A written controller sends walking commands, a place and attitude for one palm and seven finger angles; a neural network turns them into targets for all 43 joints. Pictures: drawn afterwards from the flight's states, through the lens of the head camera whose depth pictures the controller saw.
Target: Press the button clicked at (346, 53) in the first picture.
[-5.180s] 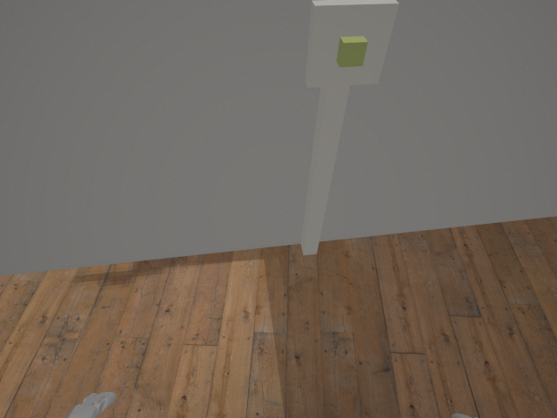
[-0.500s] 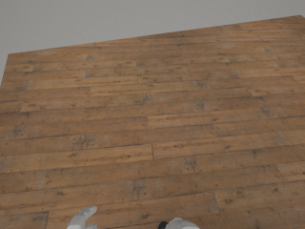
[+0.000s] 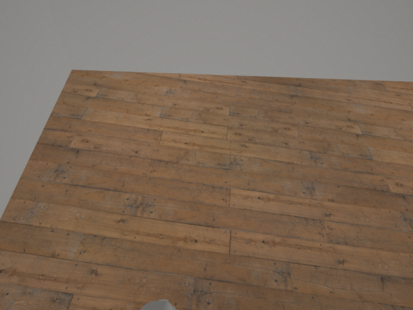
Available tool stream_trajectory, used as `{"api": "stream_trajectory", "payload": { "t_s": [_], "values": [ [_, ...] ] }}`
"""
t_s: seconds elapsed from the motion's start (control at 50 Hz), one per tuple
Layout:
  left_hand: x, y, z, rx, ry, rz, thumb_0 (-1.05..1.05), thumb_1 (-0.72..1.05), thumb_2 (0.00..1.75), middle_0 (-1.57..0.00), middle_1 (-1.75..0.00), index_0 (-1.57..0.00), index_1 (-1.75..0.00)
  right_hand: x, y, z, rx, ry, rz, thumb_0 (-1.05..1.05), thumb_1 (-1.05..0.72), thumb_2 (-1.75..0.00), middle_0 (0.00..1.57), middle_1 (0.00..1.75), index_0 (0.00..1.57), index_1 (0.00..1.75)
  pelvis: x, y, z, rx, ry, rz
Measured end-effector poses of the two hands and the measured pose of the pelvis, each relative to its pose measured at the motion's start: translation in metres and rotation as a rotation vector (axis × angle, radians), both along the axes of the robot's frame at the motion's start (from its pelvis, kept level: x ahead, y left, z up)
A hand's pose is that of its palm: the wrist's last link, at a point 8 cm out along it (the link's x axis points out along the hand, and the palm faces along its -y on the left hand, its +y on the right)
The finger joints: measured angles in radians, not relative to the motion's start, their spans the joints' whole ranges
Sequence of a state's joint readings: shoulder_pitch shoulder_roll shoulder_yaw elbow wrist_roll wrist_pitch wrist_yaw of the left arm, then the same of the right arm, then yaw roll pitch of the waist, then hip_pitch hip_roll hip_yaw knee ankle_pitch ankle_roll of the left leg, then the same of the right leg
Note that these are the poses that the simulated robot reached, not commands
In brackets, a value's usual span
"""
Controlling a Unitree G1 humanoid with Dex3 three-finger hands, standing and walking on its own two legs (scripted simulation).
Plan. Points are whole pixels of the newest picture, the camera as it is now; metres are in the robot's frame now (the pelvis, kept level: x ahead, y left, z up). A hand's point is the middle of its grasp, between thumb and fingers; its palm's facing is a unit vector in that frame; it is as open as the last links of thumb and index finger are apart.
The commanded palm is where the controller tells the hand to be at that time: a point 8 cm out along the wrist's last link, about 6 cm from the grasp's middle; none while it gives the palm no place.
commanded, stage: turn to face it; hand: left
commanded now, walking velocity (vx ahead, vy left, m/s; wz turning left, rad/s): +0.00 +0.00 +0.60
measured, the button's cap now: out of the picture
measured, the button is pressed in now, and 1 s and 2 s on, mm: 0 0 0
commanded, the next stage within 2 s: none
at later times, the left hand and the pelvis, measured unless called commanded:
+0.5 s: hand out of the picture +0.03 +0.19 -0.13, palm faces +0.28 -0.92 -0.26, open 7.4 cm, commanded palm none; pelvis -0.03 -0.04 +0.02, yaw +15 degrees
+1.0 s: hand out of the picture -0.17 +0.15 -0.17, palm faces +0.60 -0.77 -0.23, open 7.4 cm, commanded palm none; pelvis -0.07 -0.03 +0.01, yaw +34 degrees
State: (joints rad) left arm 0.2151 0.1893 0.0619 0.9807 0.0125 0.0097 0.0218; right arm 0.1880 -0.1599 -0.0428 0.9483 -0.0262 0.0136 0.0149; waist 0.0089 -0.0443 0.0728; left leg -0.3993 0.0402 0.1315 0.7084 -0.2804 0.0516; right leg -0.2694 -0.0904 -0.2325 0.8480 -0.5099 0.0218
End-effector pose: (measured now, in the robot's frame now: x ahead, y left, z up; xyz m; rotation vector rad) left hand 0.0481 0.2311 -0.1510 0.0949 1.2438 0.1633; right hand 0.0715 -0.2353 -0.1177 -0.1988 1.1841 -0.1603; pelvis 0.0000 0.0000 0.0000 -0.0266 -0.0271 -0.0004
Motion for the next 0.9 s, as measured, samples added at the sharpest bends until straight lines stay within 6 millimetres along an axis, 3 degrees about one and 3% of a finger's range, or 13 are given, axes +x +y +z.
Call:
{"api": "stream_trajectory", "payload": {
  "t_s": [0.14, 0.26, 0.36, 0.48, 0.58, 0.72, 0.82, 0.9],
  "values": [
    [-0.02, 0.028, 0.017, 0.03, 0.06, 0.042, 0.01, 0.92, 0.9, -0.2, -0.3, -0.2, -0.3, 0.002, 0.013, 0.012, -0.011, 0.02, 0.032, 0.0, -0.91, -0.89, 0.2, 0.3, 0.2, 0.3, -0.004, 0.012, 0.015, -0.014, 0.015, 0.044],
    [-0.024, 0.039, 0.032, 0.065, 0.02, 0.099, 0.01, 0.91, 0.9, -0.2, -0.29, -0.2, -0.3, -0.001, 0.009, 0.017, -0.009, 0.051, 0.067, 0.0, -0.91, -0.89, 0.2, 0.3, 0.2, 0.3, -0.009, 0.009, 0.022, -0.024, 0.036, 0.108],
    [-0.027, 0.033, 0.039, 0.087, -0.021, 0.136, 0.01, 0.91, 0.9, -0.2, -0.29, -0.2, -0.3, -0.001, -0.005, 0.015, -0.008, 0.062, 0.1, 0.0, -0.91, -0.89, 0.21, 0.3, 0.2, 0.3, -0.015, -0.004, 0.023, -0.025, 0.049, 0.169],
    [-0.037, 0.006, 0.048, 0.109, -0.075, 0.186, 0.01, 0.91, 0.9, -0.2, -0.29, -0.2, -0.3, 0.001, -0.034, 0.004, 0.001, 0.078, 0.153, 0.0, -0.91, -0.89, 0.21, 0.3, 0.2, 0.3, -0.027, -0.031, 0.019, -0.009, 0.057, 0.251],
    [-0.079, -0.022, 0.058, 0.14, -0.058, 0.261, 0.01, 0.91, 0.9, -0.2, -0.3, -0.2, -0.3, 0.014, -0.054, -0.004, 0.013, 0.089, 0.213, 0.0, -0.91, -0.89, 0.2, 0.3, 0.2, 0.3, -0.033, -0.051, 0.02, 0.019, 0.05, 0.324],
    [-0.128, -0.048, 0.063, 0.13, -0.002, 0.355, 0.01, 0.91, 0.9, -0.2, -0.3, -0.2, -0.3, 0.034, -0.054, 0.003, 0.022, 0.094, 0.325, 0.0, -0.91, -0.89, 0.2, 0.3, 0.2, 0.3, -0.036, -0.063, 0.028, 0.056, 0.038, 0.418],
    [-0.165, -0.059, 0.054, 0.095, 0.034, 0.437, 0.01, 0.91, 0.9, -0.2, -0.3, -0.2, -0.3, 0.053, -0.032, 0.002, 0.004, 0.116, 0.435, 0.0, -0.91, -0.89, 0.2, 0.3, 0.2, 0.3, -0.045, -0.058, 0.026, 0.058, 0.039, 0.489],
    [-0.205, -0.06, 0.041, 0.058, 0.087, 0.516, 0.01, 0.91, 0.9, -0.2, -0.3, -0.2, -0.3, 0.078, 0.006, 0.005, -0.006, 0.071, 0.539, 0.0, -0.91, -0.89, 0.2, 0.3, 0.2, 0.3, -0.054, -0.047, 0.02, 0.047, 0.043, 0.541]
  ]
}}
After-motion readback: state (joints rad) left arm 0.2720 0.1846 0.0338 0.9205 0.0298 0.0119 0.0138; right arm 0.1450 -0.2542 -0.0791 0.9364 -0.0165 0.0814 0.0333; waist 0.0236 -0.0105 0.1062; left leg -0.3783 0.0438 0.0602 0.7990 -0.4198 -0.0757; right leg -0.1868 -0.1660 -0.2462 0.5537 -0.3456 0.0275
